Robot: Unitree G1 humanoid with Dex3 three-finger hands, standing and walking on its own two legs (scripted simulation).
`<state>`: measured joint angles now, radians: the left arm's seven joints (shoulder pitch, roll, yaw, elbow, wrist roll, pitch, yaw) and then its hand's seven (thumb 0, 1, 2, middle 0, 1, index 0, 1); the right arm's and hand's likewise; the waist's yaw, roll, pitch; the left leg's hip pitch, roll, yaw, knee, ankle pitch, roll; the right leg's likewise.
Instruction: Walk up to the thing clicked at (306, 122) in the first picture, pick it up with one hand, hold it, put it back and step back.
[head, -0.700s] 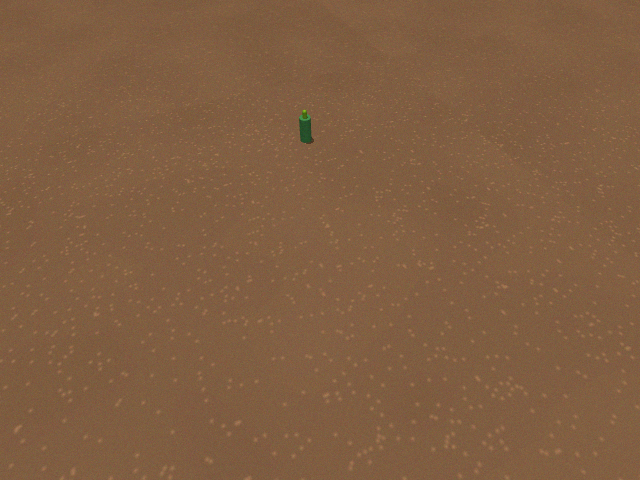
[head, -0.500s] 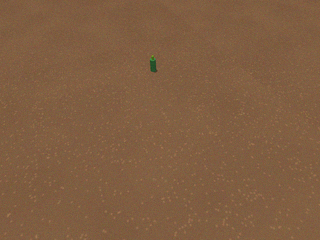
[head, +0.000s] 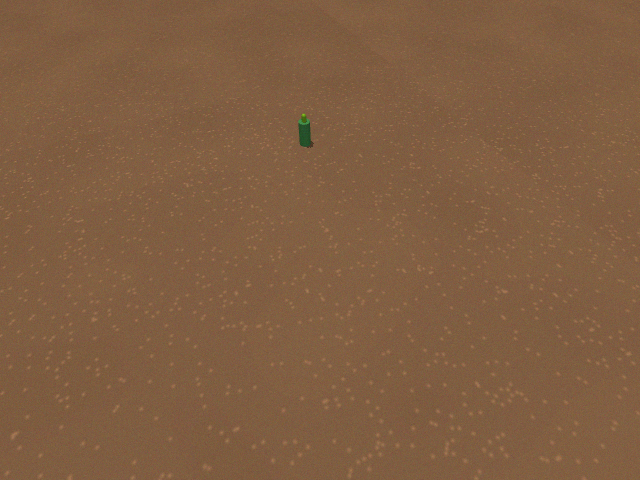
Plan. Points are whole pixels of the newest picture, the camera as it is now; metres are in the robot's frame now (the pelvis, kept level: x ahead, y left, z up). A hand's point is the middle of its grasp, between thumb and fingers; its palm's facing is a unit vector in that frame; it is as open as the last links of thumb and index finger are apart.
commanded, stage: stand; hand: left
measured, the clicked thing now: (304, 129) +1.78 +0.10 -0.69
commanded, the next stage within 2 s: walk up in 0.42 s
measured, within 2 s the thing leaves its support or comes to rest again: neither
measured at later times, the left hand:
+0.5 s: hand out of the picture +0.07 +0.26 -0.15, palm faces -0.02 -0.94 -0.33, open 7.4 cm
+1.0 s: hand (113, 455) +0.19 +0.34 -0.18, palm faces -0.06 -0.94 -0.34, open 7.4 cm
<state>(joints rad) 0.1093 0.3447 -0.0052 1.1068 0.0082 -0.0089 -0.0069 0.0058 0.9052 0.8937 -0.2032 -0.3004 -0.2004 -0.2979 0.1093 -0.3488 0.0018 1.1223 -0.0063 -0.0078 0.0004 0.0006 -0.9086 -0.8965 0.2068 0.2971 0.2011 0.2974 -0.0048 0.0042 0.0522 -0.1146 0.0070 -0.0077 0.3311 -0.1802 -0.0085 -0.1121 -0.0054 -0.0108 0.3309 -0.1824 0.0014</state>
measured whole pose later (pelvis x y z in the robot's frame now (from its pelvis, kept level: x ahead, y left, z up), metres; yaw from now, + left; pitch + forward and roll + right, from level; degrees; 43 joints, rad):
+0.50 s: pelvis +0.01 +0.00 +0.00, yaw -1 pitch -1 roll +0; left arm 0.17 0.36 0.04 1.07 0.03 -0.02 -0.05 0.01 0.90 0.89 -0.20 -0.30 -0.20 -0.30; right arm 0.17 -0.36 -0.04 1.08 -0.03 -0.03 0.04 0.00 -0.91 -0.90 0.21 0.30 0.20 0.30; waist 0.01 0.00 0.00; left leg -0.17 0.00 0.00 0.45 -0.40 0.03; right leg -0.18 0.00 0.00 0.47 -0.41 -0.03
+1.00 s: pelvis +0.17 +0.05 -0.03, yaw -3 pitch -4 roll +1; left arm 0.32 0.45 0.05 0.99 0.01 -0.02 -0.06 0.01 0.91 0.89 -0.20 -0.30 -0.20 -0.30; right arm 0.16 -0.40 -0.09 0.89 -0.02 -0.07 0.06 0.00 -0.91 -0.90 0.21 0.30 0.20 0.30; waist 0.03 -0.05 0.09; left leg -0.35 0.03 0.10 0.62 -0.21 0.04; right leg -0.30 -0.01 0.08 1.08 -0.46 -0.06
